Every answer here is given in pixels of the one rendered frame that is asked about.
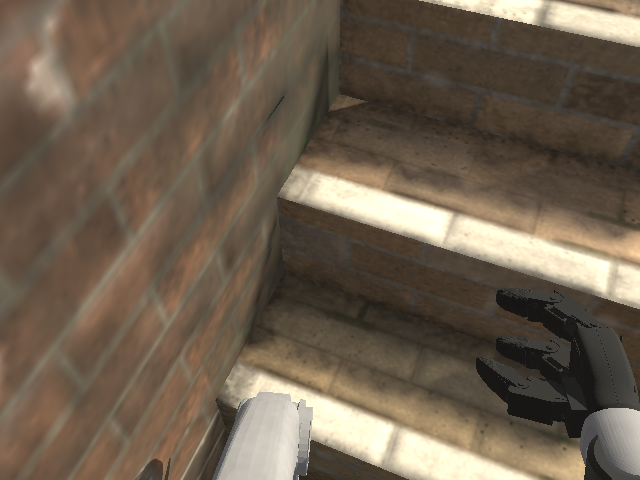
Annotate stairs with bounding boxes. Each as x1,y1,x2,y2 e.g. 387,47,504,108
215,0,640,480

